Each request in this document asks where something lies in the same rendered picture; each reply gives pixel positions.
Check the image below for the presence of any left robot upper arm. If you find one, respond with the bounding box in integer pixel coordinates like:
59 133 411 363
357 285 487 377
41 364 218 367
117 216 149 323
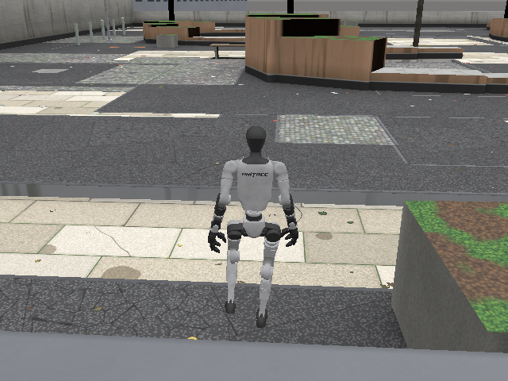
219 160 239 205

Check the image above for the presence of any right robot hand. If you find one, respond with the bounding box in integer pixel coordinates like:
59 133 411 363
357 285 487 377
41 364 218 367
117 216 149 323
280 226 298 247

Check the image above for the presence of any left robot thigh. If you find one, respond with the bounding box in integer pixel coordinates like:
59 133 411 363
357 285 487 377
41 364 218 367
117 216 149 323
227 220 243 264

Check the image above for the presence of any robot right forearm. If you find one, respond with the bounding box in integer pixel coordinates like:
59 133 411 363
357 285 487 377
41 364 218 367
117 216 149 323
283 194 298 229

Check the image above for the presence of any robot left forearm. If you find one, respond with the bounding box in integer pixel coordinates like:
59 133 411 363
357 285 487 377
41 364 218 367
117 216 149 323
210 193 226 233

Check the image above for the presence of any robot thigh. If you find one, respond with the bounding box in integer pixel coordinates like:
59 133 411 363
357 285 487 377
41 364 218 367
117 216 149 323
227 220 243 264
260 222 281 280

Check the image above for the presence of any left robot hand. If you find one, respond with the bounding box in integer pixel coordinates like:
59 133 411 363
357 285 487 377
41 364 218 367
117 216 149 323
208 231 226 253

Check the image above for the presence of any right robot upper arm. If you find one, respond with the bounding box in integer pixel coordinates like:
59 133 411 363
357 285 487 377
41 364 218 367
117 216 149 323
272 161 291 206

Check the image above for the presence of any right robot thigh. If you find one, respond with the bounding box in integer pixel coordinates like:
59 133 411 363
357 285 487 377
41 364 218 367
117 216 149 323
260 222 281 280

